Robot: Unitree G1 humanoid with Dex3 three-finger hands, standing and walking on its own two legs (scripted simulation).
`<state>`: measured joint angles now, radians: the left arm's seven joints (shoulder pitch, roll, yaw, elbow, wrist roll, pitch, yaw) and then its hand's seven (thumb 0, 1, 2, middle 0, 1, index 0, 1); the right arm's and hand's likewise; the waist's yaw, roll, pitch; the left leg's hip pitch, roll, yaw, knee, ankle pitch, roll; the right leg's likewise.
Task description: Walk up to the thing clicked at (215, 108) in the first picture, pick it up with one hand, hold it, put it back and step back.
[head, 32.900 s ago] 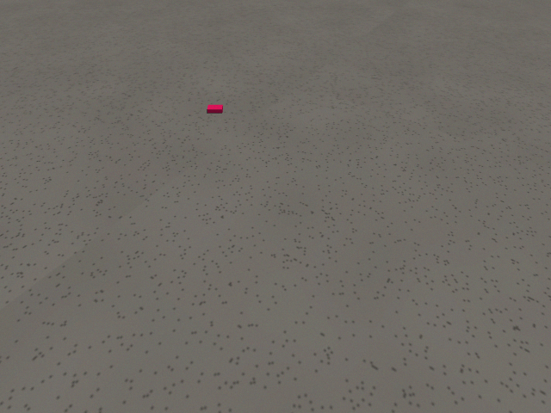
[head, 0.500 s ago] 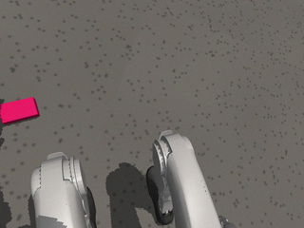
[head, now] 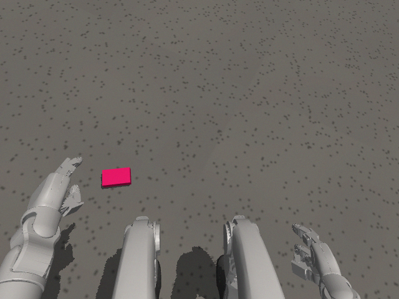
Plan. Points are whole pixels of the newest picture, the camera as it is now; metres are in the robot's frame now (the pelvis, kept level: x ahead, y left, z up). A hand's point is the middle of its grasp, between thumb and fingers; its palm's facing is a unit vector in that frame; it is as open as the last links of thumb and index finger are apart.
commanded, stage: home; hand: left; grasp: from above
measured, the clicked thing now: (116, 177) +0.51 +0.27 -0.50
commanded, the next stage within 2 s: none
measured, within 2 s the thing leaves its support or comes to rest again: neither
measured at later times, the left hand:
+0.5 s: hand (52, 229) +0.25 +0.19 +0.11, palm faces +0.11 -0.97 -0.22, open 7.4 cm
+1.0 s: hand (30, 254) +0.22 +0.19 +0.16, palm faces +0.13 -0.97 -0.19, open 7.4 cm
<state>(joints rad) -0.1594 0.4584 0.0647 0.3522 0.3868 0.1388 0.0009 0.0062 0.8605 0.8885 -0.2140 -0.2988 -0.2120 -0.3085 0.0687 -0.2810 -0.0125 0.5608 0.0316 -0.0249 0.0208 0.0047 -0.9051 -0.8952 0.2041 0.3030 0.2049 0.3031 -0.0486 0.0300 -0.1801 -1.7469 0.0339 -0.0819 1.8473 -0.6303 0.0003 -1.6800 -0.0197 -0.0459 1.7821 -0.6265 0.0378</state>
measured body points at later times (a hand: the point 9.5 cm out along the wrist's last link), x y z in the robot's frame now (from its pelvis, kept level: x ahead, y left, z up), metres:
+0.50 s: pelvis +0.06 +0.00 +0.17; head +0.12 +0.01 +0.62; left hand +0.24 +0.24 +0.13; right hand +0.22 -0.24 +0.10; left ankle +0.08 +0.12 -0.47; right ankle +0.09 -0.14 -0.47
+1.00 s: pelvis +0.08 +0.00 +0.20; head +0.10 +0.00 +0.65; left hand +0.21 +0.24 +0.17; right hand +0.27 -0.23 +0.15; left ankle +0.08 +0.12 -0.47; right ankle +0.09 -0.14 -0.47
